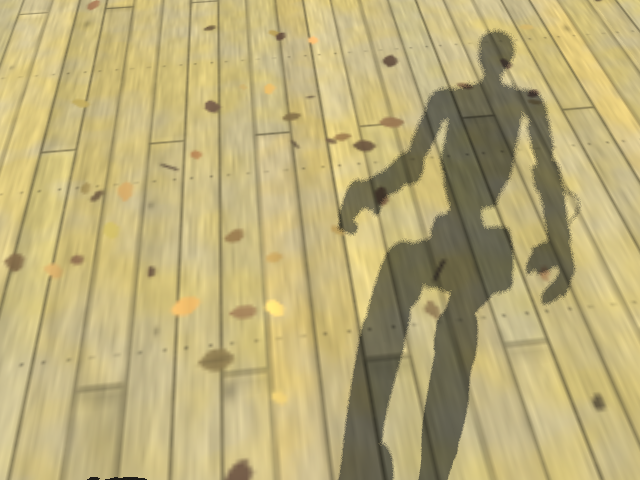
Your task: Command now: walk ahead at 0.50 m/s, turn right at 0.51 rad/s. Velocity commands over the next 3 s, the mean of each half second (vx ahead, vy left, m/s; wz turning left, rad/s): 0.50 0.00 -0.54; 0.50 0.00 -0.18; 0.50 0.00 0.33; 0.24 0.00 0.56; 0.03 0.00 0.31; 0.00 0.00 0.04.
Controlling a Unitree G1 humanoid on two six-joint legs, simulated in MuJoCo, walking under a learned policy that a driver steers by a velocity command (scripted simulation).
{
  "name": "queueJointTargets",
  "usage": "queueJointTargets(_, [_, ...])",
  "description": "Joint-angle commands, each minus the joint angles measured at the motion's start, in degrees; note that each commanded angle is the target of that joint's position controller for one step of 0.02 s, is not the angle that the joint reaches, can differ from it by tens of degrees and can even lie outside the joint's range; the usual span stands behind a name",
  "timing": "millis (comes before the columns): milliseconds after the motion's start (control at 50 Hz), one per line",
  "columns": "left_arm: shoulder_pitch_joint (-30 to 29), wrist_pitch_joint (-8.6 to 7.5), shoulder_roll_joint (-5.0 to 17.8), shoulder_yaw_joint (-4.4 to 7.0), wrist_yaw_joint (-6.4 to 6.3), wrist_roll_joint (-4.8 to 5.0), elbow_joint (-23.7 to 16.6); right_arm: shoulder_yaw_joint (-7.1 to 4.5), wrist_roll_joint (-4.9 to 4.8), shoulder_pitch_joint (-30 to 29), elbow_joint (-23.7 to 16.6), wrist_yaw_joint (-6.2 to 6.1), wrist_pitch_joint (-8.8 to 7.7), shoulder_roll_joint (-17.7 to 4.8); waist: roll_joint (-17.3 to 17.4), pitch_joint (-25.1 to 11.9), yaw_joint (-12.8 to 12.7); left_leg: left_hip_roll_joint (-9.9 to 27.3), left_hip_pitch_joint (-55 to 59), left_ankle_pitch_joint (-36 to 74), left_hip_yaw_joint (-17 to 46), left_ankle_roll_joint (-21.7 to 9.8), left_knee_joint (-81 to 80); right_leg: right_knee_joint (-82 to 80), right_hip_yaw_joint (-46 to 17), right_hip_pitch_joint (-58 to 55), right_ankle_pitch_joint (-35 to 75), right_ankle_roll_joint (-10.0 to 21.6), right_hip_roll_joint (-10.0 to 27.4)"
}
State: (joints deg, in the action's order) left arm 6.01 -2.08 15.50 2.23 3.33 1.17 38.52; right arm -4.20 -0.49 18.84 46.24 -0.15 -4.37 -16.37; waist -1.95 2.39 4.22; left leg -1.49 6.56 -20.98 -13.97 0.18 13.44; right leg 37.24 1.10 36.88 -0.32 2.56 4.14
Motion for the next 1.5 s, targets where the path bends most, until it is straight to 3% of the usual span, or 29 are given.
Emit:
queueJointTargets(20, [-2.0, -0.48, 6.1, 2.03, 0.64, 0.03, -6.2, -3.13, -0.7, -1.2, -3.0, -0.87, 0.95, -12.3, 6.2, -0.5, -3.2, 17.7, 1.3, 58.1, 2.8, -7.1, 7.6, -0.7, 4.7, -3.5, -8.2, 3.3, -4.1])
queueJointTargets(60, [13.1, 0.06, 11.3, 5.01, -0.38, 0.35, -3.3, -2.8, -1.06, -2.3, -3.5, -1.28, 1.66, -12.3, 6.0, -9.1, -11.9, 14.7, -5.5, 62.3, 0.7, -4.5, 28.9, -4.5, 5.4, -25.3, -7.3, 7.1, -8.8])
queueJointTargets(80, [20.1, 0.9, 16.3, 6.6, -1.71, 0.48, -2.1, -1.37, 0.48, -0.2, -4.7, -1.35, 1.02, -8.6, -2.4, -14.7, -13.4, 11.3, -20.8, 35.6, 1.0, -1.9, 47.4, -4.8, -9.4, -43.1, -4.9, 10.7, 0.2])
queueJointTargets(100, [16.2, 0.27, 20.1, 6.72, -1.71, 0.54, -4.0, 0.65, 1.14, 3.3, -7.9, -0.6, -0.78, -2.5, -14.1, -21.1, -6.7, -2.6, -44.4, -12.1, 9.9, 1.7, 68.3, -14.2, -45.1, -59.0, -15.4, 23.2, 13.8])
queueJointTargets(120, [17.5, -0.47, 15.1, 5.37, -1.28, 0.1, -4.9, -0.34, -0.58, -2.3, -8.5, 0.49, -2.94, -8.6, -5.8, -24.8, -11.5, 0.0, -50.1, -11.0, 21.5, 0.5, 70.8, -20.0, -49.1, -60.4, -20.6, 21.9, 15.0])
queueJointTargets(140, [16.2, -1.1, 12.4, 4.64, -1.28, -0.28, -4.3, -0.38, -2.29, -6.8, -10.2, 0.93, -3.75, -9.3, -3.2, -16.3, -11.1, 2.5, -52.7, -6.5, 20.8, -0.6, 67.8, -20.4, -40.3, -54.1, -18.6, 19.0, 13.1])
queueJointTargets(160, [12.8, -1.54, 11.2, 4.2, -1.22, -0.14, -4.3, 0.02, -1.41, -7.8, -10.3, 0.56, -4.08, -8.1, 2.8, -9.5, -8.0, 5.1, -51.3, -2.4, 20.2, -0.9, 61.6, -20.4, -33.0, -44.5, -11.4, 16.8, 10.3])
queueJointTargets(200, [7.6, -1.75, 8.6, 3.29, -1.7, -0.97, -5.7, -0.56, 0.69, -6.8, -9.4, 0.14, -3.21, -8.6, 2.0, -6.0, -4.3, 7.7, -44.2, 1.4, 20.0, -0.1, 54.6, -21.8, -25.4, -33.3, 0.0, 15.3, 6.7])
queueJointTargets(260, [7.7, -2.03, 9.6, 3.55, -2.56, -0.7, -5.0, -0.11, 1.52, -6.1, -9.1, 0.03, -1.56, -6.9, 1.2, -4.6, -3.1, 7.7, -41.5, 4.0, 18.2, 2.7, 47.6, -23.6, -20.7, -26.3, 8.2, 15.8, 5.1])
queueJointTargets(360, [10.7, -1.02, 11.2, 4.0, -4.04, 0.02, -3.2, 1.43, 1.3, -16.9, -11.3, 0.44, -1.52, -3.8, -1.7, -2.4, -7.0, 3.8, -37.0, 22.8, 16.4, 4.7, 25.6, -22.5, -14.6, -21.0, 1.7, 11.1, -0.4])
queueJointTargets(480, [14.8, -0.27, 10.2, 3.81, -4.3, 0.17, -0.7, 0.28, 0.11, -19.8, -12.0, 1.89, -2.91, -6.9, -4.5, -2.7, -8.0, 2.3, -33.4, 22.1, 18.2, 1.9, 15.5, -16.2, -22.4, -29.1, -5.1, 8.8, 4.1])
queueJointTargets(540, [13.9, -0.16, 7.5, 2.91, -3.96, -0.43, -0.7, -1.46, 0.88, -9.3, -9.7, 1.45, -3.71, -9.4, -5.0, -7.3, -2.2, 3.5, -18.0, 18.7, 17.4, -3.1, 12.5, -4.0, -20.4, -28.8, 4.2, 5.6, 0.7])
queueJointTargets(560, [16.0, -0.35, 4.5, 1.69, -3.91, -1.43, -1.7, -2.26, 1.7, -1.1, -9.2, 1.13, -3.8, -12.8, 2.3, -15.9, 0.1, 13.4, -2.7, 18.0, 28.2, -7.7, 14.5, 12.3, -16.3, -20.8, -5.8, 3.2, -3.1])
queueJointTargets(580, [24.2, -0.99, 1.8, 0.75, -3.82, 0.61, -1.9, -3.6, 1.38, 4.4, -5.8, 1.69, -2.92, -16.8, 21.5, -21.2, -2.6, 24.1, 12.9, 2.6, 55.6, -17.6, 7.1, 30.7, -10.0, -0.7, -31.7, -0.9, -10.9])
queueJointTargets(600, [21.0, -1.15, 7.7, 1.71, -4.08, 1.33, -1.0, -2.4, -0.32, 4.4, -6.1, 2.06, -2.76, -11.2, 14.0, -16.4, -0.2, 24.0, 10.8, -12.7, 60.5, -16.4, 2.8, 36.6, -12.7, 6.8, -31.6, -1.2, -7.5])
queueJointTargets(620, [13.2, -1.14, 10.4, 2.49, -4.11, 1.07, -2.3, -1.46, -0.26, 1.3, -6.5, 1.82, -2.47, -8.2, 8.7, -8.8, 1.1, 21.6, 3.9, -11.0, 51.8, -13.8, 2.2, 37.4, -11.6, 8.6, -26.4, -1.0, -5.4])
queueJointTargets(660, [7.3, -1.53, 8.8, 2.25, -3.98, -0.65, -4.1, -0.44, 0.85, -3.2, -6.7, 1.62, -1.89, -6.2, 4.9, -2.5, -1.0, 17.0, -7.3, 2.2, 40.4, -12.8, 0.7, 32.3, -8.8, 6.4, -20.1, -1.1, -1.6])
queueJointTargets(700, [8.6, -1.69, 6.7, 2.0, -3.41, -0.49, -3.8, 0.15, 1.1, -4.0, -6.3, 1.36, -2.01, -4.8, 7.9, -2.5, -3.1, 13.8, -11.5, 10.0, 34.4, -12.2, -1.4, 27.4, -7.3, 1.7, -17.5, -1.4, 0.5])
queueJointTargets(820, [1.4, -2.18, 2.8, 0.19, -2.75, -0.97, -5.5, -0.69, -0.22, -1.6, -3.5, 0.79, -1.57, -8.8, 6.5, -1.3, -1.5, 12.7, -13.8, 21.5, 24.4, -13.0, -4.7, 7.8, -3.4, -0.1, -6.7, -3.2, 1.2])
queueJointTargets(960, [-7.8, -3.01, 4.0, 0.54, -1.24, 0.01, -8.2, -0.8, -1.1, 3.9, 0.2, 0.68, 0.04, -10.5, 6.8, 0.7, 0.8, 14.9, -8.6, 24.0, 22.2, -10.4, -1.9, -6.1, -1.9, -4.9, -1.0, -1.4, -1.6])
queueJointTargets(1000, [-5.5, -3.17, 5.4, 1.21, -1.06, -0.14, -7.8, -1.12, -1.12, 3.4, 0.6, 0.37, 0.68, -11.5, 7.2, -0.6, -1.6, 15.5, -6.5, 31.5, 21.7, -9.2, 1.9, -8.3, -1.0, -9.7, -4.0, 0.4, -2.7])
queueJointTargets(1040, [7.7, -3.14, 9.4, 3.48, -1.87, -0.86, -4.4, -0.38, -0.89, 2.8, 0.3, 0.2, 0.91, -10.0, 5.5, -8.9, -8.7, 10.9, -12.5, 40.7, 18.5, -6.4, 18.2, -10.2, -1.0, -31.0, -2.8, 3.5, -2.8])
queueJointTargets(1060, [18.5, -2.77, 14.2, 4.67, -2.7, -1.74, -3.0, 1.22, 0.97, 2.5, -1.8, 0.16, 0.6, -6.0, -2.8, -18.4, -12.5, 6.6, -24.9, 21.5, 16.0, -4.0, 37.4, -8.2, -14.8, -48.3, -0.9, 7.3, 10.1])
queueJointTargets(1080, [19.1, -2.38, 16.1, 4.83, -2.33, -1.96, -2.4, 2.46, -0.27, 9.5, -2.2, 0.33, -0.36, -1.5, -16.8, -24.5, -8.7, -1.0, -43.1, -12.2, 17.8, -1.7, 53.2, -15.6, -38.6, -60.0, -14.4, 14.6, 20.3])
queueJointTargets(1100, [18.0, -2.37, 10.5, 3.56, -2.28, -1.33, -2.5, 0.79, -1.55, 5.2, -1.5, 0.44, -0.73, -8.3, -8.6, -18.4, -10.9, 1.9, -48.7, -11.2, 22.4, -1.8, 58.8, -18.8, -37.7, -55.1, -21.9, 12.5, 18.3])
queueJointTargets(1120, [14.7, -2.53, 8.7, 2.82, -2.36, -0.97, -2.4, 0.07, -2.25, 0.7, -2.9, 0.6, -0.88, -9.8, -6.2, -10.9, -10.0, 4.0, -50.7, -5.6, 21.4, -2.1, 58.5, -20.1, -29.0, -48.0, -19.7, 10.6, 16.6])
queueJointTargets(1200, [6.7, -4.12, 5.0, 2.12, -1.98, -1.95, -1.3, 0.02, -1.28, 0.5, -2.2, 0.3, 1.15, -5.8, -4.0, -3.7, -4.2, 8.8, -42.0, 6.0, 20.3, -0.2, 52.8, -27.2, -12.4, -30.8, -5.2, 8.7, 10.3])
queueJointTargets(1380, [8.8, -4.32, 8.3, 3.44, -3.59, -1.79, 3.5, 0.79, -0.67, -11.0, -6.3, 1.81, 1.74, -2.3, -0.1, 1.5, -6.5, 7.9, -45.1, 25.3, 17.2, 0.3, 31.3, -30.8, 4.7, -32.1, 6.2, 7.0, 8.9])
queueJointTargets(1500, [13.1, -1.75, 10.8, 4.33, -4.14, -0.41, 6.5, 0.97, -0.82, -19.0, -11.6, 3.89, 1.71, -2.3, -0.2, 3.1, -8.2, 5.5, -46.7, 18.1, 11.8, -3.3, 22.7, -24.7, 8.9, -43.4, 19.0, 5.5, 12.2])
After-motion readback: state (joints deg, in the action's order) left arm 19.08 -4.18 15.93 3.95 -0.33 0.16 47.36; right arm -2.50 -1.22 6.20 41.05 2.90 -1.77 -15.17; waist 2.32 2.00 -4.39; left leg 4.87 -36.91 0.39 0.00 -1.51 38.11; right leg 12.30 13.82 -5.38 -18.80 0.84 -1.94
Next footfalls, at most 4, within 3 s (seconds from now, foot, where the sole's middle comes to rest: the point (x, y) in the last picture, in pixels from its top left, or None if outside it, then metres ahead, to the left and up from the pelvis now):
0.06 right None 0.22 -0.10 -0.77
0.54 left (296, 447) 0.53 0.05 -0.77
1.04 right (439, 361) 0.70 -0.28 -0.77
1.60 left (352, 246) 1.04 -0.12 -0.77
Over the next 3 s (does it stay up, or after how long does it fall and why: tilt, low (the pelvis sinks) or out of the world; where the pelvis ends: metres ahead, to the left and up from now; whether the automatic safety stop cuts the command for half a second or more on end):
stays up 1.07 -0.18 0.01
